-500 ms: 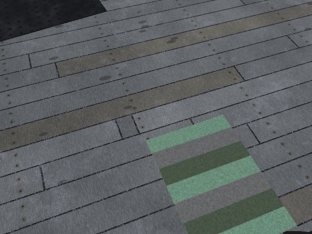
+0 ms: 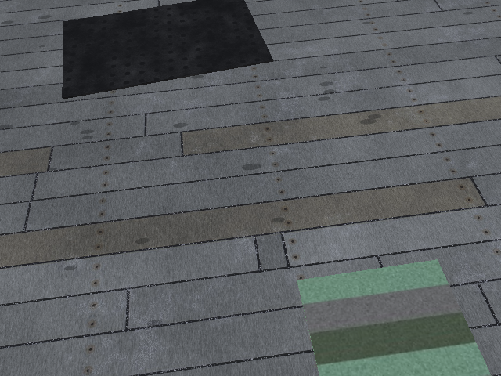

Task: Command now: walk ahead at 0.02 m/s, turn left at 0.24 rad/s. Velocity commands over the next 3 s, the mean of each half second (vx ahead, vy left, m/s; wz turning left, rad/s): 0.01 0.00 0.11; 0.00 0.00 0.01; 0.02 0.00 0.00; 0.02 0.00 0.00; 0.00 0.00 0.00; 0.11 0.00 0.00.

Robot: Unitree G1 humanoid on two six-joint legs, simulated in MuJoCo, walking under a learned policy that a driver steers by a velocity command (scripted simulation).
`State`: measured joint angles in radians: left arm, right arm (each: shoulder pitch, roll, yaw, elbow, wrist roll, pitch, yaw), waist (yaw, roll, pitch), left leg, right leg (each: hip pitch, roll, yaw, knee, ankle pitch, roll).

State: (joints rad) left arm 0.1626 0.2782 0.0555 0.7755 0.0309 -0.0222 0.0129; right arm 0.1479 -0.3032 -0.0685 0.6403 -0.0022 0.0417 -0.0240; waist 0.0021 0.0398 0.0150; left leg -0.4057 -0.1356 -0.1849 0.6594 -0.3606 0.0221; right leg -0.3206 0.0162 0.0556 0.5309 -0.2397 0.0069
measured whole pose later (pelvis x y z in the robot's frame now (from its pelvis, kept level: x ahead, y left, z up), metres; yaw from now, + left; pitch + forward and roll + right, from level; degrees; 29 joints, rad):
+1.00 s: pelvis +0.01 +0.02 +0.01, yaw +1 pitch -2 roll +0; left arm 0.20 0.24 0.04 1.06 0.00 0.01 0.05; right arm 0.23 -0.23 -0.03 0.95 0.00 0.00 -0.02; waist 0.02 0.00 0.04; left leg -0.16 -0.03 -0.06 0.49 -0.29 0.01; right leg -0.20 -0.04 0.05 0.48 -0.25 0.06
